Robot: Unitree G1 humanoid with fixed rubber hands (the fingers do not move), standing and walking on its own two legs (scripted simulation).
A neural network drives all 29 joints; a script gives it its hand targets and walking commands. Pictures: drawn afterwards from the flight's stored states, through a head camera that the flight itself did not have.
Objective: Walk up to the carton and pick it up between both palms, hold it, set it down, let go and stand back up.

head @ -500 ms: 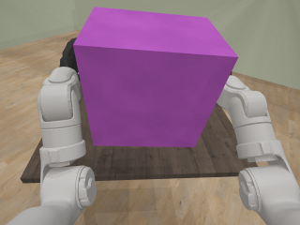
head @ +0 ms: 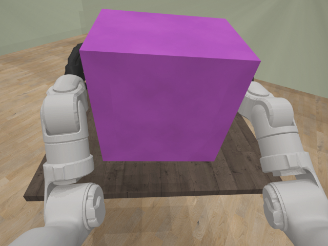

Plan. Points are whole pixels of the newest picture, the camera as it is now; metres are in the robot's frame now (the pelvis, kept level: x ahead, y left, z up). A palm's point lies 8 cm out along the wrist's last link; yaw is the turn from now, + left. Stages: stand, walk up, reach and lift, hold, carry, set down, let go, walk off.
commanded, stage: hold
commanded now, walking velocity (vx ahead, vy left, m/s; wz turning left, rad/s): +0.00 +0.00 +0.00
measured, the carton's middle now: (162, 91) +0.36 +0.01 +0.26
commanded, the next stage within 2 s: none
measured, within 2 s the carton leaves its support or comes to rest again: neither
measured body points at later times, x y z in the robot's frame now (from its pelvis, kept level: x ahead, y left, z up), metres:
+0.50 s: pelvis -0.01 +0.00 +0.00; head -0.07 +0.03 +0.44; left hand +0.36 +0.18 +0.29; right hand +0.37 -0.17 +0.27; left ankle +0.01 +0.11 -0.75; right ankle +0.02 -0.12 -0.75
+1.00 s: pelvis +0.00 +0.00 +0.00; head -0.06 +0.03 +0.45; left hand +0.37 +0.18 +0.29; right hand +0.37 -0.17 +0.27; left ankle +0.01 +0.11 -0.75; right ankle +0.02 -0.12 -0.75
